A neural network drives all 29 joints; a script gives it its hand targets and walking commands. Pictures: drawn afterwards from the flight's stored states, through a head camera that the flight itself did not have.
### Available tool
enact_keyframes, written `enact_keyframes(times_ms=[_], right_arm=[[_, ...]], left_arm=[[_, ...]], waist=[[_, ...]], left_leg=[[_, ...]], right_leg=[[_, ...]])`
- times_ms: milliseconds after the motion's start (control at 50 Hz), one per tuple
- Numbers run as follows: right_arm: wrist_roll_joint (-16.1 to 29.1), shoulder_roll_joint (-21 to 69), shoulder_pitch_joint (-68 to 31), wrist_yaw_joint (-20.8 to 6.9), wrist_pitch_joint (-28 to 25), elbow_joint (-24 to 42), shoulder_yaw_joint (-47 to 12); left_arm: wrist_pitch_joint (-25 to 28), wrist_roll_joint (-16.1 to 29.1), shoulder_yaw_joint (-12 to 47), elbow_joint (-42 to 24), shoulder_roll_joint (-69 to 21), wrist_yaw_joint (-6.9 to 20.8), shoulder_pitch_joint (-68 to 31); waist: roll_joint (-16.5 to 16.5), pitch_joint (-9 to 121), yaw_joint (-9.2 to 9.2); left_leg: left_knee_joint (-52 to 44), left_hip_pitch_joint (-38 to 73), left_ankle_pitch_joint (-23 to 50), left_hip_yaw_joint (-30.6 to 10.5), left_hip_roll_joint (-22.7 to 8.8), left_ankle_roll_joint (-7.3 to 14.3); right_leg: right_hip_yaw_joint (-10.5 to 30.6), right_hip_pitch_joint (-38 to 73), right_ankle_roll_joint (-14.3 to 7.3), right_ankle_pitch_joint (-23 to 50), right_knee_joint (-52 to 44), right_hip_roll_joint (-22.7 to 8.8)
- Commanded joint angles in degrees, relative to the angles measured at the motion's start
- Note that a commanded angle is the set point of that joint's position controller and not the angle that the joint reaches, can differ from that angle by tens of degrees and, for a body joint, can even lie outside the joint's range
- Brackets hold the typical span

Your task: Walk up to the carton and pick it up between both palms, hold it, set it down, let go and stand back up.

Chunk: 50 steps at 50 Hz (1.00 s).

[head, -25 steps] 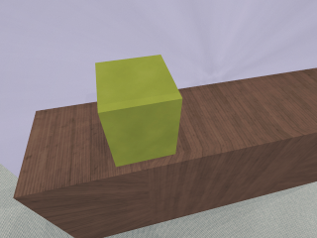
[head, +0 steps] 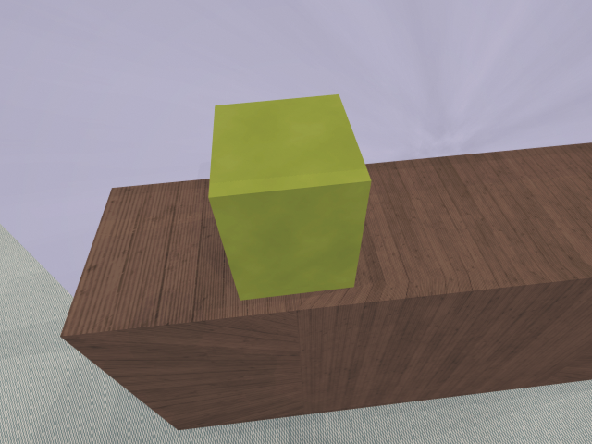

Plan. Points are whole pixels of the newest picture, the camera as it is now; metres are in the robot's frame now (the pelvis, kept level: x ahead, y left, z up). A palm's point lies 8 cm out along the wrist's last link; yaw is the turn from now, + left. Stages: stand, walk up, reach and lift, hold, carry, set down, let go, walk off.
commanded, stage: walk up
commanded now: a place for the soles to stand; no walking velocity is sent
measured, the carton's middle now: (287, 200) +0.48 +0.03 +0.05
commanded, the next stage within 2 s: reach and lift in 1.16 s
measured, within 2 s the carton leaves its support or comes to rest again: neither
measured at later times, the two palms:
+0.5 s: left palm out of the picture +0.00 +0.27 -0.13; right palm out of the picture +0.08 -0.26 -0.12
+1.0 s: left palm out of the picture -0.01 +0.24 -0.12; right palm out of the picture +0.09 -0.25 -0.12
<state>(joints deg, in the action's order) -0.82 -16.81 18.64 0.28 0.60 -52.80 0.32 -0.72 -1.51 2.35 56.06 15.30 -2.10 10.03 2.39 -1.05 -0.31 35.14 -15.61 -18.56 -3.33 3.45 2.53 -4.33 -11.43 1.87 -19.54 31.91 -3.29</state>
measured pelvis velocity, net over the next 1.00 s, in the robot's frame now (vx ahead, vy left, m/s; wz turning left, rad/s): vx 0.01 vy -0.01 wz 0.18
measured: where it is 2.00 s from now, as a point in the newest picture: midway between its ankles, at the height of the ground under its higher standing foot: outside the picture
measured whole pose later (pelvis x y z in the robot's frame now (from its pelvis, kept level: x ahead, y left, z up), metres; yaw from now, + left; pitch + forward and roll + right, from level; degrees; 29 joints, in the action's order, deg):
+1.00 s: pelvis +0.01 -0.01 +0.01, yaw +10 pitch -1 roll +0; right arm -0.5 -14.2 16.4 1.6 -0.2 -57.1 -1.3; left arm -0.1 -1.5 2.5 59.0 13.8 -1.3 15.2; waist 0.8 -0.9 0.9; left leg 28.9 -12.2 -14.4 -9.1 6.3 2.4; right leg -4.7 -5.6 0.2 -18.7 25.8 -1.4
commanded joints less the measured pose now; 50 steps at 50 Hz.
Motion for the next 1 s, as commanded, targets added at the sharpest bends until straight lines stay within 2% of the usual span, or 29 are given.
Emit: enact_keyframes(times_ms=[0, 20, 40, 60, 80, 100, 140, 200, 260, 360, 380, 400, 420, 440, 460, 480, 500, 520, 540, 560, 600, 640, 660, 740, 860, 980], right_arm=[[0.11, -5.74, 3.48, 0.20, -1.13, 3.26, 1.49], [0.34, -6.49, 4.01, 0.22, -1.30, 3.34, 1.72], [0.75, -7.13, 4.13, 0.23, -1.42, 3.35, 1.81], [0.96, -7.63, 4.48, 0.37, -1.30, 3.54, 1.83], [0.96, -7.72, 4.19, 0.67, -0.99, 3.38, 1.76], [0.97, -7.54, 3.22, 0.88, -0.64, 3.33, 1.56], [0.84, -6.06, 0.80, 0.91, -0.41, 3.08, 0.86], [0.70, -5.55, 1.61, 0.62, -1.14, 2.33, 0.78], [0.63, -5.83, 1.75, 0.69, -1.44, 1.99, 1.07], [0.25, -4.97, 0.65, 0.94, -0.96, 3.08, 0.93], [0.03, -4.87, 0.34, 1.01, -0.91, 3.29, 1.02], [-0.19, -5.08, -0.01, 1.04, -0.90, 3.55, 1.15], [-0.34, -5.05, 0.38, 0.99, -0.96, 3.70, 1.13], [-0.17, -5.06, 1.45, 0.96, -1.09, 3.52, 1.27], [0.00, -5.36, 2.49, 0.89, -1.31, 3.29, 1.31], [0.36, -6.49, 3.55, 0.92, -1.41, 3.06, 1.50], [0.64, -7.52, 5.13, 1.15, -1.32, 2.76, 1.57], [0.62, -7.88, 5.35, 1.56, -0.94, 2.58, 1.58], [0.57, -7.55, 3.92, 2.06, -0.61, 2.26, 1.50], [0.65, -6.42, 1.87, 2.25, -0.35, 2.13, 1.08], [0.47, -4.89, -1.97, 1.82, -0.30, 1.68, 0.25], [0.14, -4.07, -0.27, 1.28, -0.85, 0.59, 0.11], [-0.02, -4.23, 0.46, 1.29, -1.15, -0.06, 0.00], [0.07, -4.50, 0.83, 1.30, -1.58, -1.09, 0.06], [0.24, -3.75, 0.60, 1.55, -1.35, -1.93, -0.22], [0.28, -4.12, 0.26, 1.64, -1.38, -2.28, -0.24]], left_arm=[[0.40, -0.12, -2.41, -2.73, 10.53, -0.21, -2.18], [0.38, -0.10, -2.15, -3.09, 9.45, -0.02, -2.77], [0.32, 0.02, -1.69, -3.56, 7.93, 0.17, -3.36], [0.15, 0.22, -1.20, -3.70, 6.16, 0.34, -2.42], [-0.09, 0.23, -0.93, -3.54, 5.22, 0.35, -1.16], [-0.10, 0.32, -0.73, -3.36, 5.12, 0.42, -0.12], [0.71, 0.40, -0.64, -2.67, 5.51, 0.45, 2.05], [1.61, 0.31, -1.21, -2.30, 8.66, 0.46, 1.86], [1.59, 0.25, -1.70, -2.00, 9.95, 0.37, 2.14], [0.56, -0.02, -2.68, -1.37, 11.19, 0.04, 3.19], [0.45, -0.17, -2.91, -1.30, 11.47, 0.04, 3.41], [0.38, -0.24, -2.99, -1.27, 11.07, 0.00, 3.59], [0.30, -0.39, -3.04, -1.26, 10.91, 0.03, 3.51], [0.18, -0.45, -3.09, -1.74, 10.73, 0.03, 2.35], [0.09, -0.45, -2.81, -2.22, 9.69, 0.17, 1.13], [-0.12, -0.35, -2.23, -2.64, 7.95, 0.42, -0.03], [-0.51, 0.02, -1.68, -2.85, 6.04, 0.70, 0.99], [-0.97, 0.17, -1.50, -2.63, 4.99, 0.82, 3.35], [-1.01, 0.14, -1.31, -2.29, 4.58, 0.75, 4.88], [-0.59, 0.36, -1.14, -2.05, 4.37, 0.64, 5.91], [0.91, 0.48, -1.27, -1.43, 5.10, 0.52, 7.83], [1.64, -0.01, -1.89, -1.26, 8.24, 0.62, 6.44], [1.71, 0.04, -1.88, -1.15, 8.27, 0.63, 6.40], [1.68, 0.17, -1.58, -0.32, 7.60, 0.52, 6.88], [1.33, 0.00, -1.39, 0.58, 7.04, 0.42, 6.73], [1.15, -0.01, -1.39, 0.94, 6.53, 0.48, 6.51]], waist=[[-4.72, -1.36, -0.18], [-2.65, -0.89, -0.56], [0.41, -0.43, -0.60], [3.34, 0.74, -0.68], [4.69, 0.42, -0.40], [4.89, -0.23, 0.02], [2.75, 0.10, 1.14], [-2.29, 0.24, 0.50], [-3.38, 1.06, 0.42], [-5.99, -1.21, 1.61], [-6.41, -1.54, 1.61], [-5.39, -2.21, 1.72], [-5.15, -1.98, 1.46], [-4.38, -2.30, 0.58], [-2.25, -2.07, -0.31], [0.61, -1.33, -1.28], [4.78, 0.38, -1.60], [6.68, 0.35, -1.15], [6.17, -1.19, -0.25], [4.76, -1.30, 0.70], [2.31, 0.31, 2.52], [-2.09, 0.25, 0.90], [-3.03, -0.09, 0.77], [-4.00, -0.26, 1.09], [-3.55, -1.50, 0.84], [-2.24, -1.71, 1.07]], left_leg=[[-4.17, -2.88, 15.64, -4.76, -5.07, -0.72], [-6.57, -0.61, 19.78, -7.24, -6.33, -0.19], [-10.15, 0.67, 22.03, -11.60, -8.21, 0.91], [-14.02, 1.98, 19.59, -17.09, -10.40, 2.48], [-15.63, 2.76, 16.35, -20.28, -11.53, 4.40], [-16.22, 2.13, 15.16, -20.30, -11.32, 4.94], [-14.81, -0.13, 15.04, -16.25, -8.67, 3.65], [-9.50, -0.67, 22.02, -10.76, -5.02, 1.00], [-5.67, -1.26, 23.11, -8.99, -4.10, 0.14], [1.10, -7.81, 14.81, -5.99, -2.47, -1.40], [1.30, -7.74, 13.62, -5.39, -2.75, -1.61], [1.15, -7.29, 13.73, -5.05, -3.15, -1.78], [-0.13, -5.90, 15.59, -5.36, -3.76, -1.79], [-1.53, -4.17, 18.75, -6.43, -4.26, -1.75], [-4.41, -1.56, 22.73, -8.64, -5.30, -1.23], [-9.16, 2.00, 25.40, -13.46, -6.89, -0.15], [-14.70, 4.25, 21.43, -22.60, -9.98, 2.36], [-17.60, 6.42, 17.10, -28.94, -12.45, 5.33], [-18.30, 6.37, 15.48, -28.45, -13.00, 7.04], [-17.77, 5.40, 16.25, -25.09, -11.88, 6.67], [-15.74, 1.38, 16.07, -16.98, -7.54, 3.01], [-12.97, 0.79, 17.23, -11.79, -3.96, -0.45], [-11.74, 1.35, 18.83, -10.93, -3.85, -0.97], [-9.57, 1.58, 22.80, -10.43, -4.28, -0.79], [-9.05, 0.40, 20.78, -10.04, -4.22, -0.45], [-9.76, 0.32, 21.34, -10.95, -4.58, -0.25]], right_leg=[[6.30, 1.37, -7.64, 5.65, -6.79, -9.42], [3.00, 0.34, -5.98, 4.22, -4.23, -6.94], [-0.10, -0.86, -3.90, 0.74, -1.23, -3.77], [-0.85, -1.75, -2.35, -3.34, 1.54, -1.21], [-0.01, -2.54, -1.91, -4.78, 1.30, -0.16], [0.55, -2.03, -1.98, -3.96, -0.10, -0.22], [1.84, 2.76, -2.35, 1.42, -4.70, -1.63], [3.74, 5.45, -3.70, 7.44, -8.72, -4.94], [3.73, 6.91, -5.53, 11.81, -9.14, -7.20], [6.58, 7.48, -10.57, 9.51, -10.65, -13.19], [6.86, 6.82, -11.25, 8.90, -10.96, -14.09], [6.95, 5.80, -11.50, 7.97, -10.44, -14.39], [5.82, 5.15, -11.03, 7.27, -9.23, -13.70], [3.51, 3.59, -9.85, 5.61, -7.75, -11.97], [0.23, 1.99, -7.84, 3.70, -4.97, -9.05], [-2.92, -0.77, -5.19, -0.62, -0.72, -4.89], [-2.71, -2.85, -3.05, -7.01, 4.47, -0.62], [0.03, -5.43, -2.43, -10.85, 5.08, 1.04], [1.71, -5.56, -2.77, -10.94, 2.78, 0.67], [2.46, -2.87, -3.08, -6.77, -1.63, 0.20], [4.01, 5.33, -3.26, 4.45, -9.49, -1.96], [6.24, 7.10, -4.54, 6.76, -11.48, -4.38], [7.07, 7.10, -5.10, 8.67, -12.15, -5.42], [6.11, 7.25, -6.09, 12.34, -11.24, -5.96], [5.58, 6.40, -6.45, 11.03, -10.85, -5.93], [4.57, 6.27, -5.74, 8.41, -10.42, -5.09]])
